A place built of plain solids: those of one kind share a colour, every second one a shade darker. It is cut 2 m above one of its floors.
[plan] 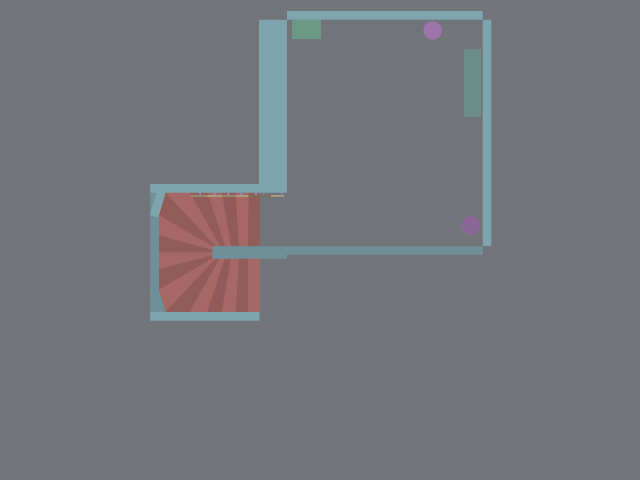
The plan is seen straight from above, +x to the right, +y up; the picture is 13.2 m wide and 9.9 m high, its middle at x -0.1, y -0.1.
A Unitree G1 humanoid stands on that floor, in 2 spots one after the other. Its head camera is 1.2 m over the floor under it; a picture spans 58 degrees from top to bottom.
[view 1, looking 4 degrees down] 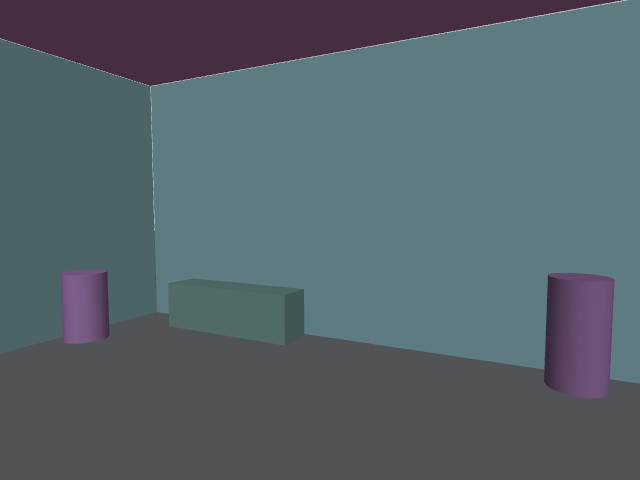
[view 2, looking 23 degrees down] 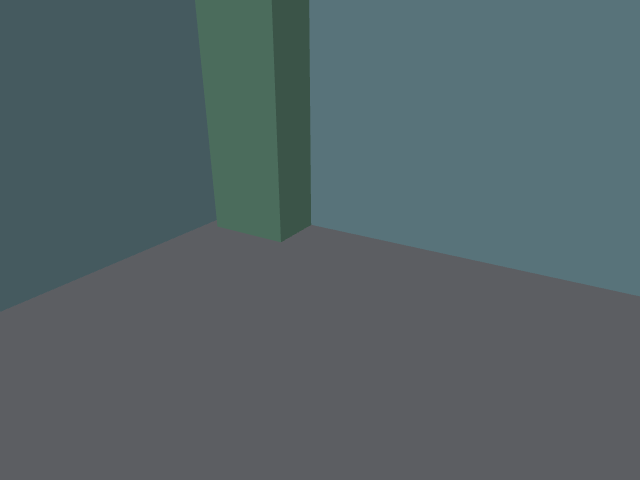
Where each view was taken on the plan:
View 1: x -0.35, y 0.45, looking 27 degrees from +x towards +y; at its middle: wall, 4.05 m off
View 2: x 1.59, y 1.80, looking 121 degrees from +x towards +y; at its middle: ground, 3.07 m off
